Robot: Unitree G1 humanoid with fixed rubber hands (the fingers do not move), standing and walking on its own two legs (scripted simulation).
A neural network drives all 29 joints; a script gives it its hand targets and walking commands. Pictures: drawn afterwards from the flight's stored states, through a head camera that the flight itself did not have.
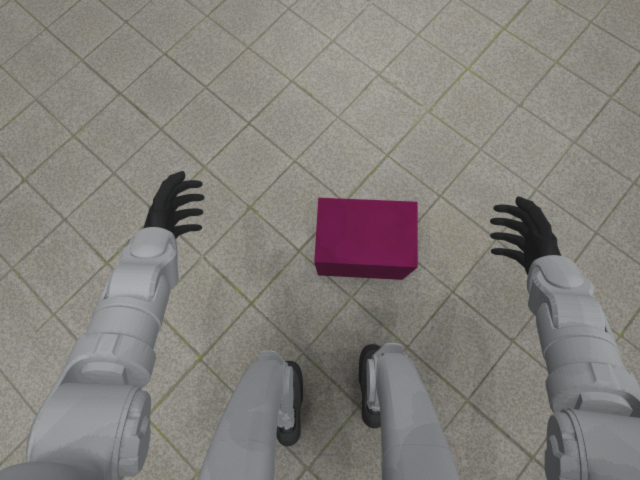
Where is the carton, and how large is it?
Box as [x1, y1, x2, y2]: [314, 198, 417, 279]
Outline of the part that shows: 318,198 314,258 318,274 402,279 417,267 417,202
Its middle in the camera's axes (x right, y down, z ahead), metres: +0.12 +0.01 +1.01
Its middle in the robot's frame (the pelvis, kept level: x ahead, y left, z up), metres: +0.50 -0.08 -0.59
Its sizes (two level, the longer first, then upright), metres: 0.238 0.159 0.208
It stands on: the floor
